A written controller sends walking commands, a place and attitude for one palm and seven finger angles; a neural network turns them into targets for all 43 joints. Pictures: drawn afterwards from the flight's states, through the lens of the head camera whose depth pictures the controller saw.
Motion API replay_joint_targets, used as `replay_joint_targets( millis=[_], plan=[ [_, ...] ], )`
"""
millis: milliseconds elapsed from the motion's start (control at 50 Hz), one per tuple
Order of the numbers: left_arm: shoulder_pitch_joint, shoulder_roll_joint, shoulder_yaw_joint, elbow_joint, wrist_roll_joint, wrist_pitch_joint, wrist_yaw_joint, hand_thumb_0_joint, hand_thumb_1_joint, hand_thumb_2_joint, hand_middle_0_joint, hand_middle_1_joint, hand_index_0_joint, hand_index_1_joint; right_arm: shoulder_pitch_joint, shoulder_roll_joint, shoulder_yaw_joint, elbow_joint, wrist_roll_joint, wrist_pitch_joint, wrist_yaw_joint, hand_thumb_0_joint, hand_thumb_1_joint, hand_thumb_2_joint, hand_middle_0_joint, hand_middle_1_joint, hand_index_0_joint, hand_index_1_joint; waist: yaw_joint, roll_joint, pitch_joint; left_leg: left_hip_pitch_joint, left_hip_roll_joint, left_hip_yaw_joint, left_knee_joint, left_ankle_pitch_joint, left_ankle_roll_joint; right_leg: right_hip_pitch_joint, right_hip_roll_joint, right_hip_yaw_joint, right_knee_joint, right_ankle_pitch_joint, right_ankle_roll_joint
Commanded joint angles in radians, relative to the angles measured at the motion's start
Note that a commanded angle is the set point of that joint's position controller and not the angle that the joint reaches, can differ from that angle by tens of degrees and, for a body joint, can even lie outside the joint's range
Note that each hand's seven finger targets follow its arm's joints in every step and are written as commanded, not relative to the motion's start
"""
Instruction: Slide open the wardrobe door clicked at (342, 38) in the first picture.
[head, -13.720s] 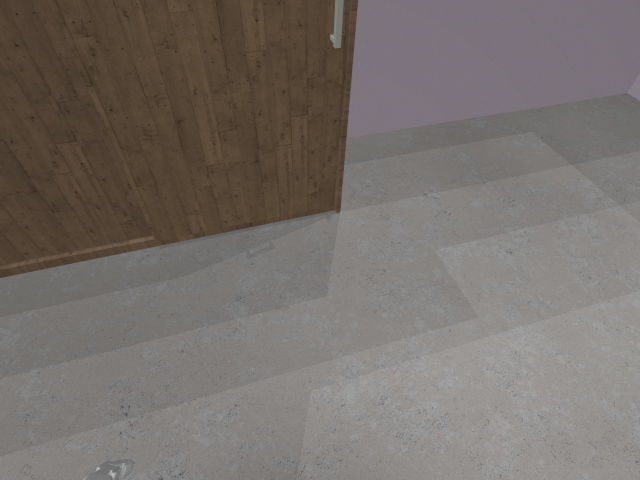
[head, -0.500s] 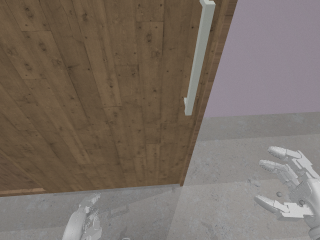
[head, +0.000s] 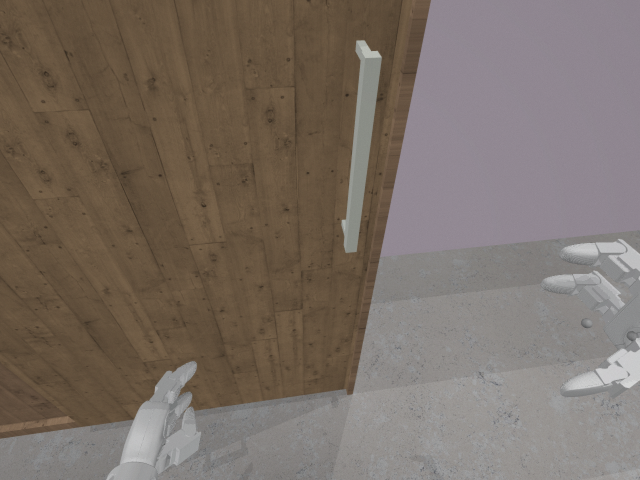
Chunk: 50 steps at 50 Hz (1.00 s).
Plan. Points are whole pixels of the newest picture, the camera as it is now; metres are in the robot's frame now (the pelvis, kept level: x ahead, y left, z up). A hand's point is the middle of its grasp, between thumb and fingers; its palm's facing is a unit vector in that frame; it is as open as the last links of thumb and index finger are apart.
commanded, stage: raise the hand with hooked fingers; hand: right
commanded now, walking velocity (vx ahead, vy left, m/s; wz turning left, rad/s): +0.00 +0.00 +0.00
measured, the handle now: (355, 163) +0.49 -0.04 +0.16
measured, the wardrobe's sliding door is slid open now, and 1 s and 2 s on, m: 0.00 0.00 0.00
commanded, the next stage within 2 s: move the hooked fingers beside the handle in 0.74 s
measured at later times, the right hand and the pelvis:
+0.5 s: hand (587, 271) +0.29 -0.26 +0.18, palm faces -0.08 +0.99 -0.11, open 14.0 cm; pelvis +0.01 +0.01 +0.01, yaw +1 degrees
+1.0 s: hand (578, 270) +0.29 -0.25 +0.18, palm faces -0.06 +0.99 -0.09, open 14.0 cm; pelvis +0.00 +0.02 +0.01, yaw +0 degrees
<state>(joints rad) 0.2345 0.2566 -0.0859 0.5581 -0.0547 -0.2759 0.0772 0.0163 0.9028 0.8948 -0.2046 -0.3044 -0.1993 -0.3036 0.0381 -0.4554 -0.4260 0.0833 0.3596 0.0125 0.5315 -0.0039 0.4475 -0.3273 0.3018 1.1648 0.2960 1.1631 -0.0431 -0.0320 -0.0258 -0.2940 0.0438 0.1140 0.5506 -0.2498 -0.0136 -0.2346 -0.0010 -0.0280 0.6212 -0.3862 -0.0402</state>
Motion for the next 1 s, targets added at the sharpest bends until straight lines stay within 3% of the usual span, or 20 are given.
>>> replay_joint_targets(
  millis=[0,40,60,120,220,260,300,400,460,500,560,620,660,700,760,820,860,940,960,980],
  plan=[
    [-0.079,0.137,0.053,-0.144,-0.009,-0.049,0.011,0.0,0.9,0.9,-0.2,-0.3,-0.2,-0.3,-0.307,-0.288,-0.128,-0.211,0.026,-0.036,0.012,0.0,0.5,-0.3,0.3,1.2,0.3,1.2,0.012,-0.085,-0.172,0.124,-0.047,-0.03,-0.057,0.203,0.041,0.025,-0.007,0.085,-0.149,0.353,0.03],
    [-0.078,0.137,0.052,-0.138,-0.012,-0.046,0.011,0.0,0.9,0.9,-0.2,-0.3,-0.2,-0.3,-0.324,-0.299,-0.138,-0.184,0.023,-0.023,0.018,0.0,0.5,-0.3,0.3,1.2,0.3,1.2,0.012,-0.087,-0.158,0.119,-0.046,-0.025,-0.063,0.209,0.04,0.034,-0.009,0.085,-0.158,0.364,0.033],
    [-0.074,0.139,0.051,-0.133,-0.01,-0.041,0.009,0.0,0.9,0.9,-0.2,-0.3,-0.2,-0.3,-0.322,-0.32,-0.154,-0.153,0.025,-0.014,0.021,0.0,0.5,-0.3,0.3,1.2,0.3,1.2,0.009,-0.05,-0.141,0.13,-0.048,-0.03,-0.075,0.209,0.042,0.022,-0.008,0.083,-0.157,0.357,0.029],
    [-0.081,0.14,0.051,-0.136,-0.015,-0.033,0.01,0.0,0.9,0.9,-0.2,-0.3,-0.2,-0.3,-0.393,-0.339,-0.16,-0.151,0.024,0.008,0.035,0.0,0.5,-0.3,0.3,1.2,0.3,1.2,0.011,-0.085,-0.168,0.139,-0.044,-0.028,-0.079,0.231,0.042,0.05,-0.005,0.083,-0.171,0.382,0.031],
    [-0.08,0.147,0.048,-0.138,-0.02,-0.019,0.009,0.0,0.9,0.9,-0.2,-0.3,-0.2,-0.3,-0.482,-0.389,-0.173,-0.102,0.014,0.046,0.051,0.0,0.5,-0.3,0.3,1.2,0.3,1.2,0.008,-0.076,-0.171,0.152,-0.043,-0.025,-0.094,0.232,0.043,0.066,-0.002,0.088,-0.191,0.39,0.031],
    [-0.074,0.15,0.05,-0.139,-0.021,-0.011,0.002,0.0,0.9,0.9,-0.2,-0.3,-0.2,-0.3,-0.407,-0.352,-0.155,-0.021,0.02,0.068,0.066,0.0,0.5,-0.3,0.3,1.2,0.3,1.2,0.005,-0.024,-0.149,0.157,-0.04,-0.032,-0.097,0.243,0.046,0.044,-0.001,0.081,-0.182,0.39,0.028],
    [-0.081,0.159,0.056,-0.146,-0.025,-0.004,-0.005,0.0,0.9,0.9,-0.2,-0.3,-0.2,-0.3,-0.385,-0.341,-0.148,-0.004,0.025,0.079,0.081,0.0,0.5,-0.3,0.3,1.2,0.3,1.2,0.005,-0.015,-0.146,0.146,-0.037,-0.036,-0.092,0.249,0.042,0.033,0.001,0.073,-0.178,0.377,0.024],
    [-0.095,0.152,0.06,-0.168,-0.022,-0.003,-0.011,0.0,0.9,0.9,-0.2,-0.3,-0.2,-0.3,-0.423,-0.393,-0.193,-0.137,0.03,0.054,0.065,0.0,0.5,-0.3,0.3,1.2,0.3,1.2,-0.003,-0.058,-0.225,0.179,-0.035,-0.041,-0.082,0.273,0.04,0.062,0.005,0.064,-0.168,0.404,0.021],
    [-0.087,0.146,0.06,-0.159,-0.018,-0.006,-0.007,0.0,0.9,0.9,-0.2,-0.3,-0.2,-0.3,-0.402,-0.404,-0.218,-0.148,0.03,0.039,0.037,0.0,0.5,-0.3,0.3,1.2,0.3,1.2,-0.006,-0.051,-0.201,0.181,-0.038,-0.042,-0.09,0.282,0.041,0.06,0.002,0.061,-0.168,0.414,0.02],
    [-0.087,0.145,0.06,-0.159,-0.02,-0.008,-0.001,0.0,0.9,0.9,-0.2,-0.3,-0.2,-0.3,-0.424,-0.395,-0.209,-0.164,0.022,0.034,0.026,0.0,0.5,-0.3,0.3,1.2,0.3,1.2,-0.001,-0.094,-0.204,0.18,-0.037,-0.038,-0.09,0.28,0.04,0.069,0.004,0.057,-0.178,0.41,0.021],
    [-0.081,0.146,0.06,-0.147,-0.019,-0.005,0.003,0.0,0.9,0.9,-0.2,-0.3,-0.2,-0.3,-0.403,-0.38,-0.197,-0.124,0.018,0.043,0.023,0.0,0.5,-0.3,0.3,1.2,0.3,1.2,0.002,-0.063,-0.168,0.181,-0.034,-0.043,-0.102,0.284,0.04,0.056,0.002,0.052,-0.178,0.398,0.019],
    [-0.087,0.145,0.06,-0.149,-0.024,-0.003,0.009,0.0,0.9,0.9,-0.2,-0.3,-0.2,-0.3,-0.432,-0.363,-0.17,-0.129,0.014,0.051,0.033,0.0,0.5,-0.3,0.3,1.2,0.3,1.2,0.013,-0.084,-0.179,0.17,-0.033,-0.044,-0.102,0.283,0.036,0.072,0.005,0.05,-0.179,0.385,0.016],
    [-0.085,0.147,0.06,-0.146,-0.024,0.0,0.009,0.0,0.9,0.9,-0.2,-0.3,-0.2,-0.3,-0.423,-0.358,-0.16,-0.111,0.016,0.055,0.039,0.0,0.5,-0.3,0.3,1.2,0.3,1.2,0.013,-0.035,-0.164,0.173,-0.034,-0.047,-0.106,0.274,0.035,0.062,0.002,0.052,-0.176,0.376,0.014],
    [-0.094,0.146,0.059,-0.15,-0.025,0.0,0.01,0.0,0.9,0.9,-0.2,-0.3,-0.2,-0.3,-0.442,-0.365,-0.166,-0.12,0.018,0.054,0.043,0.0,0.5,-0.3,0.3,1.2,0.3,1.2,0.014,-0.072,-0.178,0.171,-0.032,-0.049,-0.105,0.261,0.035,0.068,0.008,0.053,-0.177,0.359,0.015],
    [-0.094,0.148,0.058,-0.146,-0.023,0.001,0.009,0.0,0.9,0.9,-0.2,-0.3,-0.2,-0.3,-0.413,-0.375,-0.18,-0.098,0.022,0.053,0.041,0.0,0.5,-0.3,0.3,1.2,0.3,1.2,0.009,-0.023,-0.175,0.182,-0.031,-0.05,-0.106,0.266,0.034,0.055,0.005,0.054,-0.171,0.365,0.014],
    [-0.1,0.145,0.057,-0.148,-0.026,0.0,0.009,0.0,0.9,0.9,-0.2,-0.3,-0.2,-0.3,-0.427,-0.365,-0.172,-0.098,0.021,0.049,0.044,0.0,0.5,-0.3,0.3,1.2,0.3,1.2,0.012,-0.051,-0.178,0.166,-0.031,-0.048,-0.104,0.255,0.032,0.062,0.007,0.053,-0.175,0.351,0.014],
    [-0.094,0.148,0.056,-0.135,-0.027,0.004,0.013,0.0,0.9,0.9,-0.2,-0.3,-0.2,-0.3,-0.476,-0.345,-0.134,-0.078,0.018,0.046,0.043,0.0,0.5,-0.3,0.3,1.2,0.3,1.2,0.026,-0.023,-0.151,0.153,-0.032,-0.05,-0.109,0.24,0.033,0.056,0.003,0.053,-0.173,0.34,0.014],
    [-0.091,0.144,0.053,-0.134,-0.03,0.002,0.022,0.0,0.9,0.9,-0.2,-0.3,-0.2,-0.3,-0.564,-0.301,-0.07,-0.058,0.0,0.043,0.03,0.0,0.5,-0.3,0.3,1.2,0.3,1.2,0.038,-0.063,-0.15,0.116,-0.034,-0.043,-0.108,0.191,0.034,0.064,0.006,0.061,-0.183,0.303,0.015],
    [-0.088,0.145,0.054,-0.127,-0.027,0.006,0.023,0.0,0.9,0.9,-0.2,-0.3,-0.2,-0.3,-0.577,-0.312,-0.071,-0.051,-0.001,0.041,0.023,0.0,0.5,-0.3,0.3,1.2,0.3,1.2,0.038,-0.027,-0.147,0.128,-0.03,-0.053,-0.114,0.186,0.036,0.055,0.002,0.061,-0.178,0.298,0.014],
    [-0.087,0.147,0.056,-0.129,-0.027,0.008,0.025,0.0,0.9,0.9,-0.2,-0.3,-0.2,-0.3,-0.59,-0.328,-0.085,-0.048,-0.007,0.04,0.019,0.0,0.5,-0.3,0.3,1.2,0.3,1.2,0.036,-0.037,-0.164,0.13,-0.03,-0.056,-0.114,0.18,0.035,0.058,0.003,0.059,-0.18,0.294,0.012]
  ],
)
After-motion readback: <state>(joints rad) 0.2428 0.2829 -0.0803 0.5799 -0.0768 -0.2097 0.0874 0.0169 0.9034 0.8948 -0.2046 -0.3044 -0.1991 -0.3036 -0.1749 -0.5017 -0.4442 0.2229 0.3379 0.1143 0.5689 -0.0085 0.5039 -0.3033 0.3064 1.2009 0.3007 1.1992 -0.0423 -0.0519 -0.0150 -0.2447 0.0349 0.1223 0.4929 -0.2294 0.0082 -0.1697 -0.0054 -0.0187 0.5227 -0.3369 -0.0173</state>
